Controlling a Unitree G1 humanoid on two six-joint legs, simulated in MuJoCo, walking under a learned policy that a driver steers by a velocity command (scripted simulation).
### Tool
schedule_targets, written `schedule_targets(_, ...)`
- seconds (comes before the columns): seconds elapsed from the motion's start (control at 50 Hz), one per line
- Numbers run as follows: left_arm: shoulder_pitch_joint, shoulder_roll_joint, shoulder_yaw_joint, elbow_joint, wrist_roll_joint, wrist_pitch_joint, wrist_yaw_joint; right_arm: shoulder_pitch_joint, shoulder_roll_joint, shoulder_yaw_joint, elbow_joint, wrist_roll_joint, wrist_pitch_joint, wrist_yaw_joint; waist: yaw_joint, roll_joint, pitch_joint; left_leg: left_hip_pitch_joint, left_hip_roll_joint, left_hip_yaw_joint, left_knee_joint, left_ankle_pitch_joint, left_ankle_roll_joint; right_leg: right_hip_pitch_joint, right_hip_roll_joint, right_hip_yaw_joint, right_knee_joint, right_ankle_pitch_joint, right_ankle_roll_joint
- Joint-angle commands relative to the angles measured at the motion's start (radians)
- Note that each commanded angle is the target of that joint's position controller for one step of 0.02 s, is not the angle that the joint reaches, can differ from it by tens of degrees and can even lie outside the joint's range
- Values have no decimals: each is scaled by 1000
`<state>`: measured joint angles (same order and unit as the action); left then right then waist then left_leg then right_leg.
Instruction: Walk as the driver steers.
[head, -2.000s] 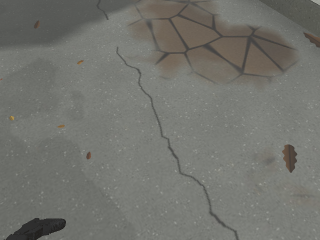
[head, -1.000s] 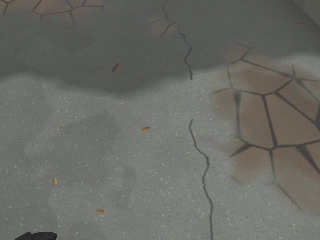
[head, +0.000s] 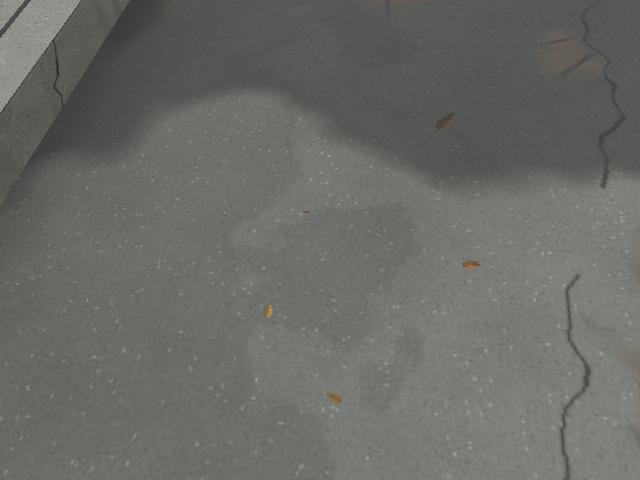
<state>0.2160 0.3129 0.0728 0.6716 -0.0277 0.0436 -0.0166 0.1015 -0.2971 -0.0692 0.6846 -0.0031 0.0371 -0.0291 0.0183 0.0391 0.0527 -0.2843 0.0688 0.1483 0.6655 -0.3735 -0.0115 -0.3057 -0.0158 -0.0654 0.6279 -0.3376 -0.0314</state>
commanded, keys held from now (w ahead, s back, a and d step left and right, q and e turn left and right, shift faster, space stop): e+shift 0.08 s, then w+e+shift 0.18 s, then w+shift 0.32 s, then w+q+shift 0.42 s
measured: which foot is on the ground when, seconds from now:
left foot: up 0.00-0.46, down 0.48-0.94, up 0.96-1.00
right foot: down 0.00-0.50, up 0.52-0.90, down 0.92-1.00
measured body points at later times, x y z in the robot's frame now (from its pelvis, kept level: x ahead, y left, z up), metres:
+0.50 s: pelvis +0.17 -0.01 +0.00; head +0.18 -0.02 +0.45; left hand +0.33 +0.24 -0.10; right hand +0.28 -0.33 -0.06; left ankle +0.25 +0.09 -0.73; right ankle -0.02 -0.09 -0.72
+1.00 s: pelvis +0.52 -0.15 -0.01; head +0.56 -0.15 +0.44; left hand +0.80 +0.03 -0.07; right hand +0.43 -0.40 -0.14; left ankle +0.33 +0.03 -0.62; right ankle +0.57 -0.31 -0.72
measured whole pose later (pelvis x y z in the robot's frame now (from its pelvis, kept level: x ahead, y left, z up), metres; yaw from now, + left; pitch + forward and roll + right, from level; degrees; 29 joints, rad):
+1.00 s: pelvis +0.52 -0.15 -0.01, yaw -8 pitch +3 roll -2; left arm 0.04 0.25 0.02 0.56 -0.01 -0.12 -0.01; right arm 0.50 -0.26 -0.02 0.84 0.05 -0.06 -0.01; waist -0.08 0.03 0.04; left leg -0.21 0.00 -0.15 1.17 -0.43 0.05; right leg -0.48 -0.01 -0.01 0.64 -0.21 0.03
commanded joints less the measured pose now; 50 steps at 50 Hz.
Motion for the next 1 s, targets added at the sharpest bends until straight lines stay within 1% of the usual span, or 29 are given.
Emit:
schedule_targets(0.02, 141, 272, 74, -83, 42, -32, 12, -138, -62, -19, -139, -37, -33, 1, 66, -342, -215, -414, -137, -159, 523, -331, -65, 377, -373, 650, -244, 907, -351)
schedule_targets(0.04, 124, 241, 65, -88, 46, -49, 6, -134, -92, -28, -131, -19, -39, 5, 64, -202, -217, -444, -104, -240, 601, -305, -55, 390, -346, 578, -250, 846, -342)
schedule_targets(0.08, 31, 200, 59, -95, 5, -52, 22, -105, -99, -32, -105, -7, -46, 0, 5, -90, -157, -478, -73, -255, 537, -138, -49, 366, -238, 455, -231, 737, -239)
schedule_targets(0.1, 41, 173, 51, -90, -22, -45, 33, -78, -117, -39, -96, -10, -52, 3, -5, -92, -189, -447, -54, -262, 461, -66, -48, 365, -202, 444, -272, 484, -216)
schedule_targets(0.12, 61, 166, 46, -92, -28, -42, 39, -70, -109, -37, -89, -2, -60, 17, 0, -113, -188, -424, -64, -255, 413, 3, -49, 349, -174, 470, -321, 184, -212)
schedule_targets(0.16, 88, 170, 41, -101, -14, -49, 42, -104, -107, -38, -89, 15, -80, 38, 19, -146, -122, -440, -80, -252, 288, 79, -49, 317, -169, 542, -418, -207, -221)
schedule_targets(0.2, 107, 184, 42, -97, 0, -64, 49, -145, -109, -39, -92, 18, -109, 42, 30, -165, -66, -434, -95, -261, 150, 122, -53, 291, -162, 562, -443, -212, -220)
schedule_targets(0.28, 127, 189, 38, -89, -4, -73, 55, -166, -93, -32, -77, 20, -151, 51, 40, -208, -44, -343, -115, -250, -20, 197, -73, 226, -125, 525, -413, -136, -202)
schedule_targets(0.4, 159, 156, 18, -72, -9, -85, 33, -200, -92, -18, -96, 28, -182, 64, 71, -221, 11, -166, -90, -194, -139, 234, -38, 115, -149, 541, -392, -98, -188)
schedule_targets(0.44, 149, 147, 13, -69, -9, -86, 26, -150, -112, -25, -90, 32, -191, 63, 35, -222, 15, -84, -82, -175, -193, 231, -3, 112, -157, 547, -370, -40, -180)
schedule_targets(0.48, 125, 108, -4, -75, 9, -90, 21, 60, -163, -51, -40, 31, -192, 48, -72, -198, -92, 195, -70, -189, -205, 203, 52, 47, -101, 479, -174, 225, -145)
schedule_targets(0.5, 100, 49, -27, -99, 27, -95, 20, 283, -218, -66, -7, 21, -191, 39, -169, -68, -241, 463, 86, -383, -219, 35, 122, -99, -28, 375, 177, 220, -103)
schedule_targets(0.52, 157, -6, -44, -142, -16, -114, 28, 386, -289, -81, 28, 1, -186, 55, -129, 297, -303, 667, 281, -914, -387, -378, 252, -426, 99, 266, 528, -135, -35)
schedule_targets(0.54, 118, 76, -30, -124, -45, -122, 35, 342, -195, -58, 24, 9, -188, 67, -134, 186, -164, 605, 303, -961, -424, -482, 241, -580, 41, 267, 648, -123, -37)
schedule_targets(0.56, 45, 101, -24, -121, -34, -129, 31, 331, -140, -42, 26, 9, -180, 61, -145, 111, -65, 536, 267, -815, -412, -365, 222, -631, 10, 253, 679, -43, -46)
schedule_targets(0.6, -34, 65, -33, -133, 3, -148, 20, 348, -105, -22, 39, -6, -166, 58, -124, 12, -3, 425, 195, -669, -442, -200, 234, -626, -43, 208, 632, 42, -51)
schedule_targets(0.64, -57, 29, -39, -147, 9, -157, 6, 340, -52, 6, 44, -5, -160, 61, -75, 58, 34, 309, 136, -614, -493, -125, 245, -579, -74, 172, 569, 86, -39)
schedule_targets(0.68, -80, 8, -48, -164, 17, -162, -1, 337, -51, 10, 47, 18, -153, 50, -49, 51, 72, 235, 121, -592, -527, -45, 270, -592, -87, 149, 485, 101, -1)
schedule_targets(0.74, -218, -8, -63, -208, 34, -185, -17, 334, -81, 5, 55, 25, -144, 25, -67, 19, 109, 107, 74, -482, -563, 188, 259, -485, -52, 101, 212, 267, 54)
schedule_targets(0.78, -302, -21, -69, -228, 28, -202, -34, 369, -102, 1, 74, 38, -143, 14, -90, 34, 97, 4, 61, -438, -598, 245, 236, -268, -5, 73, 46, 399, 67)
schedule_targets(0.82, -323, 11, -52, -223, 12, -206, -36, 401, -113, 1, 94, 49, -143, 10, -86, 49, 77, 27, 82, -442, -588, 285, 218, -125, 24, 89, -49, 457, 67)
schedule_targets(0.86, -283, 65, -24, -214, -1, -203, -25, 422, -114, 4, 116, 48, -134, 10, -45, 79, 22, 144, 100, -440, -474, 548, 181, -37, 42, 99, -94, 397, 46)
schedule_targets(0.88, -201, 101, -4, -200, -3, -198, -14, 427, -130, 0, 124, 36, -125, 12, 7, 107, -50, 180, 89, -427, -341, 775, 158, 70, 69, 78, -86, 313, 24)
schedule_targets(0.9, -55, 132, 17, -180, -10, -188, 1, 402, -152, -3, 117, 18, -114, 17, 108, 131, -147, 120, 57, -396, -124, 890, 120, 271, 51, 72, -65, 261, 3)
schedule_targets(0.92, 189, 166, 34, -138, -10, -170, 21, 347, -131, 4, 74, -7, -114, 21, 229, 126, -300, -94, 18, -405, 173, 739, 90, 611, -80, 176, 14, 155, -35)
schedule_targets(0.94, 306, 256, 52, -96, 26, -161, 19, 489, 49, 46, 38, 8, -131, 19, 138, -252, -542, -376, -104, -344, 576, 37, 61, 941, -379, 673, -92, -258, -163)
schedule_targets(0.96, 305, 206, 41, -90, 28, -164, 6, 486, 12, 52, 21, 72, -138, 18, 135, -431, -581, -497, -78, -356, 749, -100, 62, 917, -433, 988, -310, -504, -194)
schedule_targets(0.98, 237, 127, 27, -78, 20, -158, 15, 360, -56, 30, 8, 92, -133, 11, 147, -347, -346, -603, -23, -304, 801, -31, 63, 780, -388, 831, -340, -457, -156)
schedule_targets(1.0, 194, 95, 19, -58, 23, -151, 20, 271, -68, 28, -8, 75, -129, 11, 136, -215, -210, -607, 20, -271, 780, 29, 65, 626, -362, 656, -330, -250, -140)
